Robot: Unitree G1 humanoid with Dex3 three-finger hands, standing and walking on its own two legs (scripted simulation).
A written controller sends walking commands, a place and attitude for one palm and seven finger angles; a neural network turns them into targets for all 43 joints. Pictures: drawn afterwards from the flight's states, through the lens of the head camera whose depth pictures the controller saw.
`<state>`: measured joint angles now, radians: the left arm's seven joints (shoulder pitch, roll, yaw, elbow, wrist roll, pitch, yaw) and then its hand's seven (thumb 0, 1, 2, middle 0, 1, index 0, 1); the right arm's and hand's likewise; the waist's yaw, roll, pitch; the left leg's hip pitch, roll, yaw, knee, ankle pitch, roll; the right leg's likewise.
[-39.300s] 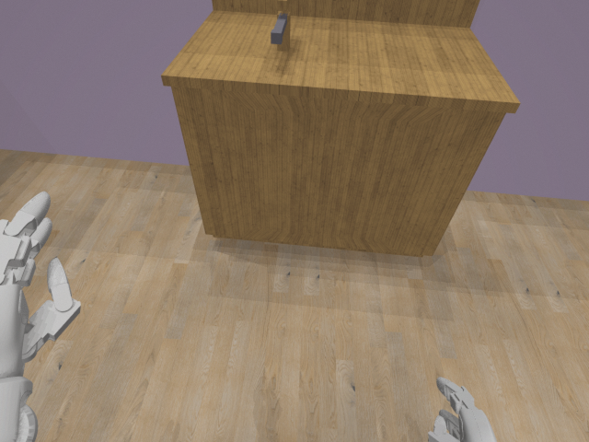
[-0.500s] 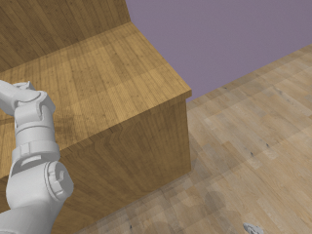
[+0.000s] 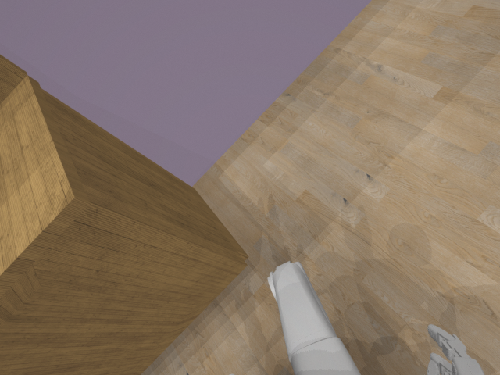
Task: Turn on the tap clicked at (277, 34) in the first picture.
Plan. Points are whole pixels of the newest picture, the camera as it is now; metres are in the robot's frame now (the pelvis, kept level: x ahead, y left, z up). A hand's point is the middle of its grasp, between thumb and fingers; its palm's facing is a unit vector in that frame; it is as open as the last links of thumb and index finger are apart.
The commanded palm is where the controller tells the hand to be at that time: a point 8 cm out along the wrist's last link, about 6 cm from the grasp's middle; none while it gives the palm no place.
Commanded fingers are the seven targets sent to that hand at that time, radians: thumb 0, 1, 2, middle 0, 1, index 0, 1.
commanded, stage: bring the hand home and regain balance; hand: left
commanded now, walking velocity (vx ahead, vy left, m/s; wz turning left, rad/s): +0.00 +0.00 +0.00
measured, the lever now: out of the picture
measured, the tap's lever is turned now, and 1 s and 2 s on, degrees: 73 73 73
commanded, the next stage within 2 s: none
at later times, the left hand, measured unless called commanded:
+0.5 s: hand out of the picture +0.13 -0.26 +0.29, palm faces +0.48 -0.79 -0.37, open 7.4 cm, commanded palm +0.08 -0.20 +0.27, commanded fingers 0.00 0.90 0.90 -0.20 -0.30 -0.20 -0.30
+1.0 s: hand out of the picture -0.22 -0.52 +0.34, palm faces +0.69 -0.65 -0.31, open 7.4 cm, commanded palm -0.26 -0.49 +0.27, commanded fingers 0.00 0.90 0.90 -0.20 -0.30 -0.20 -0.30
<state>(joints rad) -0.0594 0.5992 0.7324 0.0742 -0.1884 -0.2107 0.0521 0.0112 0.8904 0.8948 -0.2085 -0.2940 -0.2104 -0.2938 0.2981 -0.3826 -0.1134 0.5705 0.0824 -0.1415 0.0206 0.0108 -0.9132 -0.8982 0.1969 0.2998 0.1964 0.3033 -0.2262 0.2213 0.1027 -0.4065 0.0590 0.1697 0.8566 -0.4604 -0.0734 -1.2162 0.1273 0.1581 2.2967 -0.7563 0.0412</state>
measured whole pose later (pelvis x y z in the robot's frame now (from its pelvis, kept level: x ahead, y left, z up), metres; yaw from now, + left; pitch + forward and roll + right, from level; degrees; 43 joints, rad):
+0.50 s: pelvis -0.07 -0.48 +0.01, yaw +2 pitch -10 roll +4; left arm 0.16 0.40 0.38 -0.45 -0.03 -0.22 0.04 0.01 0.89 0.89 -0.21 -0.30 -0.21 -0.30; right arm 0.09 -0.33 -0.08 0.44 0.01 -0.13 -0.02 0.00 -0.91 -0.90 0.20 0.30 0.20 0.30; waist 0.02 0.00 0.04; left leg -0.59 0.03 -0.16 1.28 -0.48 0.00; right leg -0.56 0.01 0.03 1.11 -0.39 -0.05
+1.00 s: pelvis -0.36 -0.80 +0.06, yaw +11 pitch -10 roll +7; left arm 0.17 0.38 0.42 -0.39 -0.02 -0.24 0.09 0.02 0.88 0.89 -0.22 -0.30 -0.22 -0.30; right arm 0.21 -0.22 -0.02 0.75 -0.04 -0.03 -0.04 0.01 -0.91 -0.90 0.20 0.30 0.20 0.30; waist 0.07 -0.06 0.04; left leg -0.47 -0.08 0.07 1.23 -0.49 -0.03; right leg -0.47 0.02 0.09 0.66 -0.21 -0.05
